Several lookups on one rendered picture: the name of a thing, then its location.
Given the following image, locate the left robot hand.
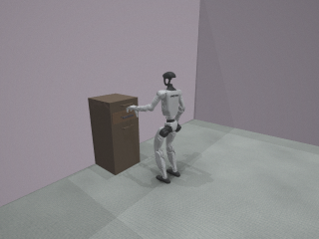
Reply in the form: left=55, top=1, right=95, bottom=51
left=126, top=105, right=139, bottom=117

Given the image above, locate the left robot upper arm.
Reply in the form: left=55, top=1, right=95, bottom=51
left=148, top=90, right=166, bottom=112

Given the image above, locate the drawer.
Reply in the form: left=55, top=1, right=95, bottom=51
left=112, top=110, right=137, bottom=124

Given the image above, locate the robot right forearm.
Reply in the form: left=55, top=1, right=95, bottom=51
left=174, top=110, right=184, bottom=121

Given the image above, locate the robot left forearm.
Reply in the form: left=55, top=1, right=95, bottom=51
left=135, top=104, right=151, bottom=112

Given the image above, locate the cabinet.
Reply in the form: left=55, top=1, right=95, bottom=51
left=88, top=94, right=141, bottom=175

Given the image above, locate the robot right thigh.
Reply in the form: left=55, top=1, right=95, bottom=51
left=165, top=124, right=181, bottom=152

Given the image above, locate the right robot upper arm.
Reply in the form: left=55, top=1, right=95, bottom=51
left=177, top=90, right=185, bottom=111

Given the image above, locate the right robot shin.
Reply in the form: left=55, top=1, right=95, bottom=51
left=166, top=146, right=177, bottom=172

